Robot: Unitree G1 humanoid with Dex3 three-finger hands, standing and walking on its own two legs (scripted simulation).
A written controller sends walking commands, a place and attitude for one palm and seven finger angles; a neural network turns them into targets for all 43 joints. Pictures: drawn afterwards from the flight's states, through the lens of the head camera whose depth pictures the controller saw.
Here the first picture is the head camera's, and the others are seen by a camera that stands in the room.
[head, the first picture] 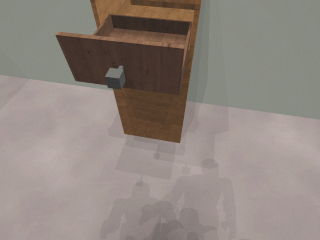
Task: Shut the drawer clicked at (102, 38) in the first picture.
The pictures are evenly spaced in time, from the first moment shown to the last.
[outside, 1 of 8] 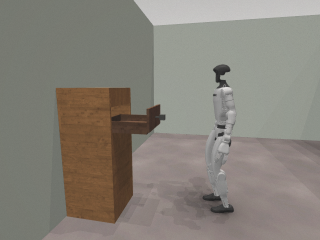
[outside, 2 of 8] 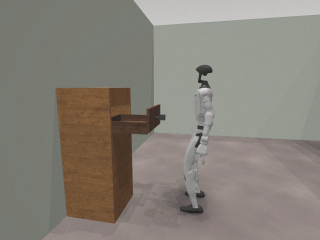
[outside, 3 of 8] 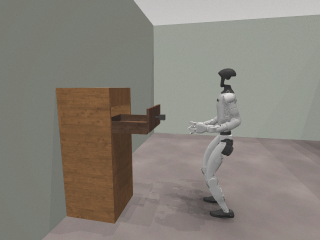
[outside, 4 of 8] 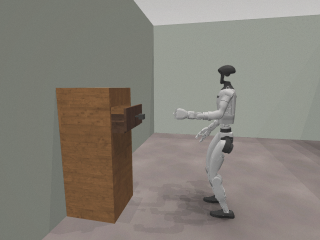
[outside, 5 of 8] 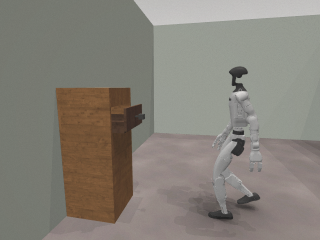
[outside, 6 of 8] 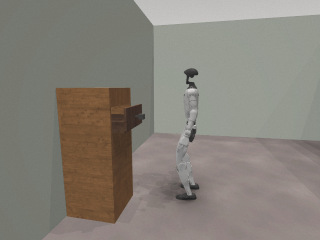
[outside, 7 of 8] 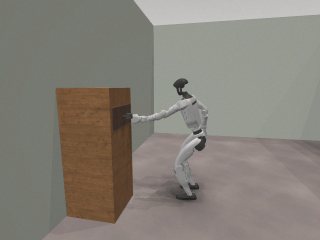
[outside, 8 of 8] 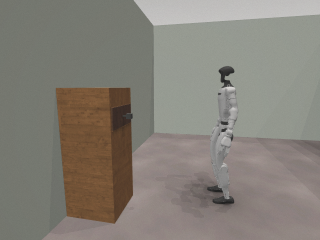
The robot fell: no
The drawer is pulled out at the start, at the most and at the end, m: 0.30 0.30 0.01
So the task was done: yes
